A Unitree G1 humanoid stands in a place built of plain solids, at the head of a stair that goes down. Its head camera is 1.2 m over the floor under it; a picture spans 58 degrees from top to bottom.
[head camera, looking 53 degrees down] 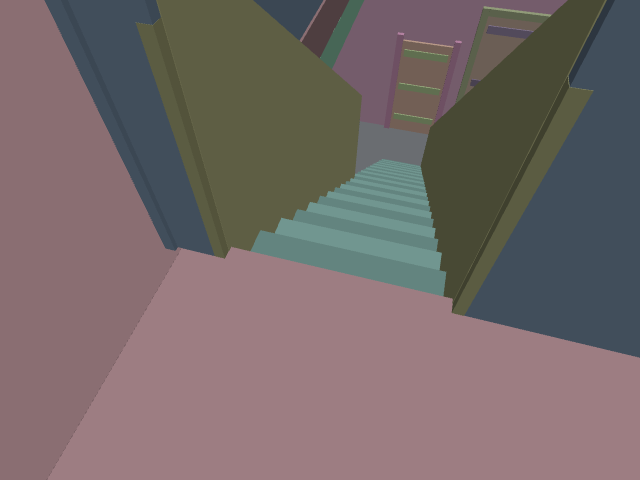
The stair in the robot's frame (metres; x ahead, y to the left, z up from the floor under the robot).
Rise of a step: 0.18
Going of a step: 0.23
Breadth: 0.83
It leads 16 degrees to the right of straight ahead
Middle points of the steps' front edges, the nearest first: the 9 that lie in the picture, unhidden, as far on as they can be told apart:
0.78 -0.06 0.00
0.99 -0.12 -0.18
1.21 -0.18 -0.37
1.43 -0.24 -0.55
1.65 -0.30 -0.73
1.86 -0.36 -0.92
2.08 -0.42 -1.10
2.30 -0.48 -1.29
2.52 -0.54 -1.47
